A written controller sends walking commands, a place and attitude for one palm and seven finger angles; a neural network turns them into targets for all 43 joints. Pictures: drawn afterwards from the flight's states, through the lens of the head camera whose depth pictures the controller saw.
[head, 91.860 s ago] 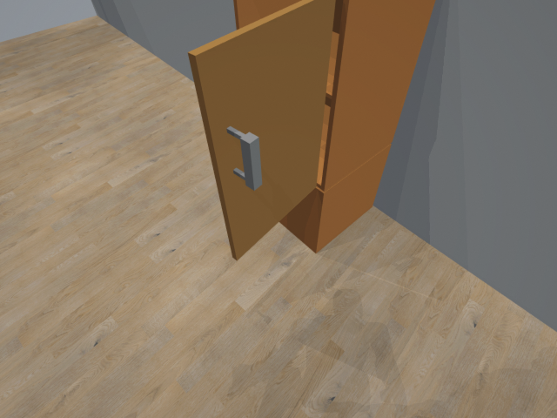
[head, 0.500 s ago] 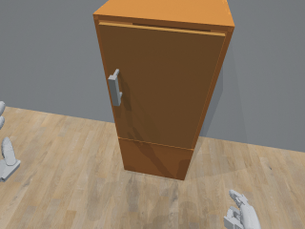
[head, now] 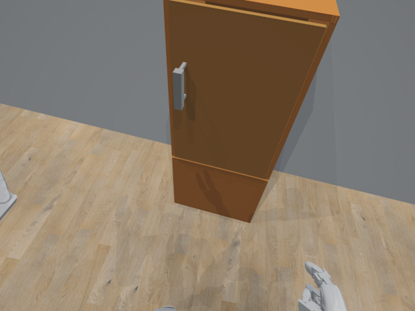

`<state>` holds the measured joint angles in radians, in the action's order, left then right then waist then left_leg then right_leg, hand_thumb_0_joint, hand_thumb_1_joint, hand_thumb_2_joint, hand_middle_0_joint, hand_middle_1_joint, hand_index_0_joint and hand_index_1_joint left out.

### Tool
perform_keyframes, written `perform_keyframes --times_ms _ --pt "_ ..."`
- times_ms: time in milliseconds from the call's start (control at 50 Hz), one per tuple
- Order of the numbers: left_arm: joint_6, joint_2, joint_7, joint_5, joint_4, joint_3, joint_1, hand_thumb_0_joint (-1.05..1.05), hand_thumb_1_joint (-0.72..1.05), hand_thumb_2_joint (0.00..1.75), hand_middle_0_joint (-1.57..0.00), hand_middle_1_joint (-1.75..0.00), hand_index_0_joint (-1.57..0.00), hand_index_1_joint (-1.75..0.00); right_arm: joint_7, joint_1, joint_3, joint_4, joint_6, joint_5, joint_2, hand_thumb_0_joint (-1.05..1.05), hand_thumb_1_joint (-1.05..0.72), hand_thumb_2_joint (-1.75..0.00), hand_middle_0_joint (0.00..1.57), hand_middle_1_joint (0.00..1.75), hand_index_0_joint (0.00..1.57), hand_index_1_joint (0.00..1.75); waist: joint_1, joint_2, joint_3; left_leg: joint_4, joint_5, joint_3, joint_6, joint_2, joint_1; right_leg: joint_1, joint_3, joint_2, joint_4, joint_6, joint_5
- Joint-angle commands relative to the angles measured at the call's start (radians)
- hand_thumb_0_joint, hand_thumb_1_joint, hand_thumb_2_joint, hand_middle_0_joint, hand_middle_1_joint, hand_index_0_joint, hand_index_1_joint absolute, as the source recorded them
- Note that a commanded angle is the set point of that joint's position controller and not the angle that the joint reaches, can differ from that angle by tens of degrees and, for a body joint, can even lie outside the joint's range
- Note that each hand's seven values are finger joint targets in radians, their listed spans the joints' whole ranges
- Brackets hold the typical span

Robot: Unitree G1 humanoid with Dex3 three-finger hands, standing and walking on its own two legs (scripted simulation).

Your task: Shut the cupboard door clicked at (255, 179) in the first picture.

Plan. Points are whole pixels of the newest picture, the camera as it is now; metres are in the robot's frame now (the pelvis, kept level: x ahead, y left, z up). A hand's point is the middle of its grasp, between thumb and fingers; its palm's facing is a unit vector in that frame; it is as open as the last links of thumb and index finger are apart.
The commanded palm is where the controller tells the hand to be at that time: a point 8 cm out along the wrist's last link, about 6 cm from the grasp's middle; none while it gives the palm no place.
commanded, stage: stop stepping back and stand still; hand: left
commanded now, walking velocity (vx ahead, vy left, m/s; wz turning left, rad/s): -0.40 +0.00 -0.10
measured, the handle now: (181, 86) +0.71 +0.13 +0.04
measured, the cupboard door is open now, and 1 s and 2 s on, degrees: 0 0 0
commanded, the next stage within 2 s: let the arm hang, fingers relaxed in 0.78 s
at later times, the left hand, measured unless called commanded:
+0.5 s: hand (10, 240) +0.17 +0.26 +0.17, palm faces +0.41 -0.83 -0.37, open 7.4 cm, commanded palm +0.10 +0.29 +0.19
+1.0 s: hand (58, 291) +0.15 +0.26 +0.01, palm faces +0.14 -0.88 -0.45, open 7.4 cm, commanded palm none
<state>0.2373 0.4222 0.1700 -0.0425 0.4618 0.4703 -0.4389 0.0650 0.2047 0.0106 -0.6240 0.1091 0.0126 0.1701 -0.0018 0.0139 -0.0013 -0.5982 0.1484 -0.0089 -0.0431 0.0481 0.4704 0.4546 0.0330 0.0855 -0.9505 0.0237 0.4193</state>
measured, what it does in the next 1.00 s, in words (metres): steps on the spot: right foot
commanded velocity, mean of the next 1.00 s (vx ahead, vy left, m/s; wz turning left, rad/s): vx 0.06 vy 0.01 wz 0.00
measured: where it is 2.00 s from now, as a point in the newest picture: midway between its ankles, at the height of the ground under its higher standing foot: outside the picture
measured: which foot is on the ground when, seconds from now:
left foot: down 0.00-1.00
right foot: up 0.00-0.12, down 0.14-1.00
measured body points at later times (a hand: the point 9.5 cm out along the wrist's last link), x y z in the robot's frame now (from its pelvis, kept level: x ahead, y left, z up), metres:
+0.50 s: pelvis -0.06 +0.00 +0.00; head -0.09 +0.02 +0.45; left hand +0.14 +0.30 +0.19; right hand +0.04 -0.27 -0.08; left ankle +0.06 +0.09 -0.73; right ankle -0.14 -0.13 -0.73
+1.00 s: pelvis -0.08 +0.01 -0.01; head -0.10 -0.01 +0.44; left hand +0.14 +0.30 +0.04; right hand +0.08 -0.25 -0.10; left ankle +0.06 +0.09 -0.73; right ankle -0.14 -0.12 -0.73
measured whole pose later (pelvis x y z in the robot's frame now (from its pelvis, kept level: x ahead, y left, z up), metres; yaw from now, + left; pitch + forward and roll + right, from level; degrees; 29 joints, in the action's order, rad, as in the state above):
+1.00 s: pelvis -0.08 +0.01 -0.01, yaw -3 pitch -1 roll -2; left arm 0.01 0.36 0.03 0.02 -0.20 0.17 -0.27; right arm 0.01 0.13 -0.02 -0.76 0.07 0.01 0.29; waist 0.01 0.09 -0.04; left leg -0.57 0.08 0.00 -0.04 0.00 0.47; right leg 0.19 0.00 0.03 -0.61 0.01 0.40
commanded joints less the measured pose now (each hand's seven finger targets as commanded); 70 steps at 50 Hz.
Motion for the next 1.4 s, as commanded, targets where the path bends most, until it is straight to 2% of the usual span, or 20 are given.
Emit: perform_keyframes --times_ms 0,80,140,180,260,380,460,520,620,720,820,840,860,940,1020,1080,1120,1200,1320,1380 --pt "0.068 0.144 -0.003 -0.019 0.314 0.066 -0.05 0.0 0.9 0.9 -0.2 -0.3 -0.2 -0.3 -0.013 -0.086 0.057 0.146 0.072 -0.006 0.167 0.0 -0.9 -0.9 0.2 0.3 0.2 0.3 0.003 0.2 -0.151 0.317 0.232 0.184 -0.076 0.233 -0.074 -0.156 -0.039 -0.023 0.18 0.0 0.047" --pt "0.058 0.175 -0.012 -0.02 0.301 0.077 -0.067 0.0 0.9 0.9 -0.2 -0.3 -0.2 -0.3 -0.012 -0.062 0.034 0.135 0.077 -0.004 0.169 0.0 -0.9 -0.9 0.2 0.3 0.2 0.3 -0.001 0.194 -0.132 0.286 0.309 0.095 0.011 0.125 -0.141 -0.245 -0.078 -0.029 0.578 -0.031 -0.037" --pt "0.054 0.24 -0.001 -0.032 0.267 0.133 -0.064 0.0 0.9 0.9 -0.2 -0.3 -0.2 -0.3 -0.007 -0.051 0.028 0.13 0.046 0.004 0.136 0.0 -0.9 -0.9 0.2 0.3 0.2 0.3 -0.011 -0.024 -0.159 -0.025 0.143 -0.027 0.067 0.011 -0.244 -0.108 0.138 -0.266 0.675 -0.145 -0.166" --pt "0.039 0.224 0.006 -0.037 0.226 0.12 -0.083 0.0 0.9 0.9 -0.2 -0.3 -0.2 -0.3 0.003 -0.046 0.03 0.132 0.032 -0.017 0.132 0.0 -0.9 -0.9 0.2 0.3 0.2 0.3 -0.011 -0.157 -0.217 -0.075 0.015 -0.02 0.047 -0.011 -0.215 -0.24 0.12 -0.265 0.573 -0.106 -0.551" --pt "-0.002 0.205 0.003 -0.04 0.178 0.111 -0.101 0.0 0.9 0.9 -0.2 -0.3 -0.2 -0.3 0.021 -0.069 0.02 0.147 0.013 -0.028 0.152 0.0 -0.9 -0.9 0.2 0.3 0.2 0.3 -0.021 -0.03 -0.13 0.037 -0.065 0.013 0.027 0.005 -0.27 -0.173 0.047 -0.192 0.547 -0.048 -0.387" --pt "0.011 0.162 -0.001 -0.014 0.134 0.033 0.013 0.0 0.9 0.9 -0.2 -0.3 -0.2 -0.3 0.031 -0.072 0.022 0.137 0.024 -0.016 0.174 0.0 -0.9 -0.9 0.2 0.3 0.2 0.3 -0.032 0.08 0.1 0.233 0.339 0.133 0.029 0.037 -0.172 -0.039 -0.005 -0.106 0.624 -0.062 0.134" --pt "0.023 0.178 0.007 -0.005 0.167 0.052 0.019 0.0 0.9 0.9 -0.2 -0.3 -0.2 -0.3 0.039 -0.063 0.026 0.145 0.049 -0.017 0.177 0.0 -0.9 -0.9 0.2 0.3 0.2 0.3 -0.01 0.154 0.053 0.462 0.544 0.21 0.036 0.077 -0.059 -0.232 -0.08 -0.016 0.514 -0.039 0.059" --pt "0.033 0.213 0.006 -0.01 0.223 0.09 -0.046 0.0 0.9 0.9 -0.2 -0.3 -0.2 -0.3 0.029 -0.055 0.032 0.148 0.062 -0.011 0.167 0.0 -0.9 -0.9 0.2 0.3 0.2 0.3 -0.002 0.174 -0.067 0.395 0.425 0.128 0.048 0.041 -0.131 -0.287 -0.071 -0.029 0.553 -0.052 0.012" --pt "0.027 0.218 0.009 -0.037 0.241 0.126 -0.177 0.0 0.9 0.9 -0.2 -0.3 -0.2 -0.3 0.013 -0.049 0.034 0.137 0.057 0.001 0.15 0.0 -0.9 -0.9 0.2 0.3 0.2 0.3 -0.004 -0.018 -0.167 0.088 0.126 0.02 0.059 -0.027 -0.327 -0.132 0.091 -0.163 0.705 -0.113 0.033" --pt "0.006 0.166 0.012 -0.026 0.163 0.048 -0.007 0.0 0.9 0.9 -0.2 -0.3 -0.2 -0.3 0.032 -0.062 0.026 0.111 0.053 -0.004 0.165 0.0 -0.9 -0.9 0.2 0.3 0.2 0.3 -0.031 0.024 -0.025 0.131 0.099 0.066 0.045 0.012 -0.349 -0.024 0.055 -0.117 0.679 -0.062 -0.004" --pt "0.003 0.151 0.003 0.0 0.078 0.009 0.14 0.0 0.9 0.9 -0.2 -0.3 -0.2 -0.3 0.052 -0.08 0.017 0.117 0.059 -0.01 0.175 0.0 -0.9 -0.9 0.2 0.3 0.2 0.3 -0.018 0.139 0.097 0.373 0.438 0.176 0.034 0.064 -0.191 -0.091 -0.017 -0.035 0.604 -0.031 0.065" --pt "0.003 0.132 0.001 0.005 0.075 -0.01 0.144 0.0 0.9 0.9 -0.2 -0.3 -0.2 -0.3 0.049 -0.078 0.012 0.122 0.058 -0.012 0.163 0.0 -0.9 -0.9 0.2 0.3 0.2 0.3 -0.012 0.121 0.091 0.401 0.468 0.177 0.033 0.068 -0.164 -0.126 -0.031 -0.032 0.591 -0.033 0.057" --pt "-0.17 -0.028 -0.144 0.081 -0.637 -0.343 0.026 0.0 0.9 0.9 -0.2 -0.3 -0.2 -0.3 -0.043 -0.111 0.055 -0.089 0.063 -0.007 0.381 0.0 -0.9 -0.9 0.2 0.3 0.2 0.3 -0.025 0.125 0.131 0.212 0.126 0.233 -0.015 0.096 -0.048 -0.109 -0.028 -0.11 0.417 -0.057 -0.141" --pt "-0.256 -0.044 -0.176 0.076 -0.72 -0.358 0.044 0.0 0.9 0.9 -0.2 -0.3 -0.2 -0.3 -0.049 -0.047 0.034 -0.079 -0.039 -0.003 0.274 0.0 -0.9 -0.9 0.2 0.3 0.2 0.3 -0.002 -0.057 -0.065 0.088 0.054 0.162 -0.018 0.08 -0.178 -0.095 0.002 -0.131 0.45 -0.077 0.013" --pt "-0.256 0.013 -0.163 0.08 -0.9 -0.378 0.169 0.0 0.9 0.9 -0.2 -0.3 -0.2 -0.3 -0.053 -0.028 0.03 -0.1 -0.098 0.013 0.234 0.0 -0.9 -0.9 0.2 0.3 0.2 0.3 -0.03 -0.299 0.002 -0.203 0.137 0.059 0.034 -0.047 -0.189 0.06 0.145 -0.274 0.632 -0.196 0.097" --pt "-0.263 -0.023 -0.146 0.073 -1.019 -0.408 0.222 0.0 0.9 0.9 -0.2 -0.3 -0.2 -0.3 -0.054 0.026 0.024 -0.135 -0.111 0.025 0.199 0.0 -0.9 -0.9 0.2 0.3 0.2 0.3 -0.052 -0.11 0.039 -0.099 -0.047 0.049 0.033 -0.014 -0.204 -0.032 0.089 -0.249 0.493 -0.169 -0.21" --pt "-0.26 -0.045 -0.145 0.064 -1.119 -0.42 0.114 0.0 0.9 0.9 -0.2 -0.3 -0.2 -0.3 -0.051 0.039 0.017 -0.164 -0.096 0.024 0.239 0.0 -0.9 -0.9 0.2 0.3 0.2 0.3 -0.012 0.15 -0.012 0.081 -0.3 0.219 -0.013 0.079 -0.234 -0.124 0.013 -0.127 0.351 -0.077 -0.144" --pt "-0.275 -0.084 -0.157 0.057 -1.328 -0.406 0.001 0.0 0.9 0.9 -0.2 -0.3 -0.2 -0.3 -0.032 0.051 0.036 -0.232 -0.111 0.021 0.252 0.0 -0.9 -0.9 0.2 0.3 0.2 0.3 0.021 0.4 0.01 0.438 0.461 0.37 -0.023 0.127 -0.102 -0.21 -0.031 -0.069 0.258 -0.066 0.065" --pt "-0.255 -0.09 -0.167 0.062 -1.491 -0.412 -0.106 0.0 0.9 0.9 -0.2 -0.3 -0.2 -0.3 -0.021 0.062 0.052 -0.3 -0.121 0.007 0.24 0.0 -0.9 -0.9 0.2 0.3 0.2 0.3 0.047 0.031 -0.1 0.374 0.304 0.177 0.006 0.054 -0.193 -0.358 -0.013 -0.077 0.564 -0.1 -0.021" --pt "-0.236 -0.052 -0.159 0.062 -1.501 -0.414 0.019 0.0 0.9 0.9 -0.2 -0.3 -0.2 -0.3 -0.03 0.078 0.049 -0.345 -0.127 0.0 0.175 0.0 -0.9 -0.9 0.2 0.3 0.2 0.3 -0.009 -0.151 0.007 0.068 0.102 0.065 0.04 -0.045 -0.293 -0.103 0.176 -0.266 0.759 -0.178 0.105"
